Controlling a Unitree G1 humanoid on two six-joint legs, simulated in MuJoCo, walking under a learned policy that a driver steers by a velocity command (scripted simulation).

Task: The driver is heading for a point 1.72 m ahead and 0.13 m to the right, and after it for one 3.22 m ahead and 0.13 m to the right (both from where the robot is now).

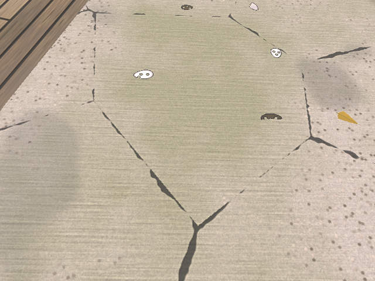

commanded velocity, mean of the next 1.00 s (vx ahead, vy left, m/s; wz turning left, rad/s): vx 0.07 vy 0.00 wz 0.21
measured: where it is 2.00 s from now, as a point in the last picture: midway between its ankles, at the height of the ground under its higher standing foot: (166, 243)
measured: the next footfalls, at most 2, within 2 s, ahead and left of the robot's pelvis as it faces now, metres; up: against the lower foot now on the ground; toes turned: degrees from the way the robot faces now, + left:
right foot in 0.26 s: +0.08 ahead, -0.14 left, +0.00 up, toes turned +13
left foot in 0.56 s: +0.00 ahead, +0.12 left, +0.00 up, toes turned +8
